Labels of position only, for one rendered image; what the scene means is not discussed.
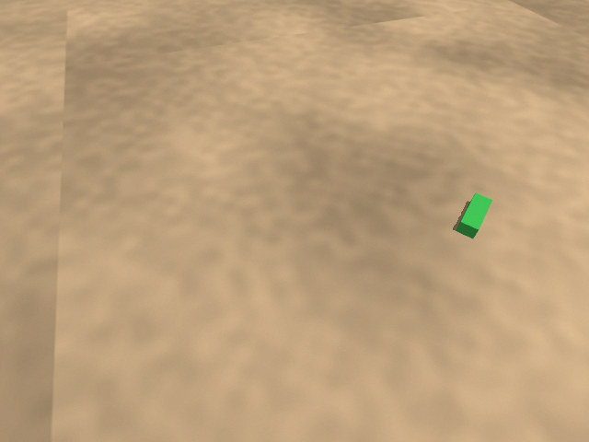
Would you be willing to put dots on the carton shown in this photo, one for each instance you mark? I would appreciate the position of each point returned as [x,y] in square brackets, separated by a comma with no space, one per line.
[474,215]

